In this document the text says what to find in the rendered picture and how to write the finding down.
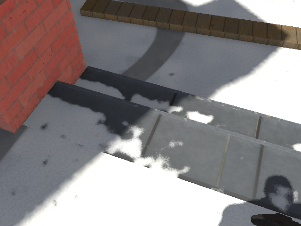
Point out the robot right hand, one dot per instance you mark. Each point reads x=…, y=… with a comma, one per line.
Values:
x=276, y=219

